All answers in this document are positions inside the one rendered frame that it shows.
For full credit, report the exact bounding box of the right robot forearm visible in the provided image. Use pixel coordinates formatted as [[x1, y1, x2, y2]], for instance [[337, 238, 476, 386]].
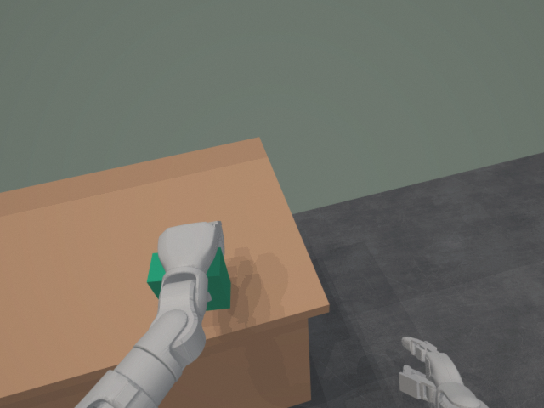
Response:
[[435, 382, 489, 408]]

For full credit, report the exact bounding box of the sponge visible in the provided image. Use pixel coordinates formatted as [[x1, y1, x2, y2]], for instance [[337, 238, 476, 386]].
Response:
[[147, 247, 231, 311]]

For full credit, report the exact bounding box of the right robot hand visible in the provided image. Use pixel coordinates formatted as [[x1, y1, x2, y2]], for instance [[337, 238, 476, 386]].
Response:
[[399, 337, 464, 408]]

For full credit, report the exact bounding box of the left robot forearm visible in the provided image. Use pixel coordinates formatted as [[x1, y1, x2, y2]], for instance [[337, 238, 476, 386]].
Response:
[[75, 267, 208, 408]]

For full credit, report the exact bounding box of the left robot hand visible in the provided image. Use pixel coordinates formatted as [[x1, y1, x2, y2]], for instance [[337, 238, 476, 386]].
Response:
[[157, 221, 224, 302]]

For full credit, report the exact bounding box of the table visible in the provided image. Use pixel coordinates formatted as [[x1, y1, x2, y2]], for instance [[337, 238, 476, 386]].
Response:
[[0, 137, 330, 408]]

